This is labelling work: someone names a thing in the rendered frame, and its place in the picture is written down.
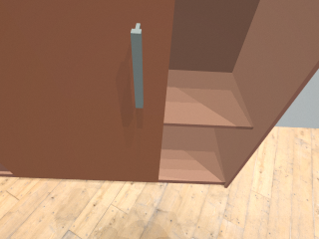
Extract handle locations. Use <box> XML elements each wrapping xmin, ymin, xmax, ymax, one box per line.
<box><xmin>131</xmin><ymin>23</ymin><xmax>144</xmax><ymax>109</ymax></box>

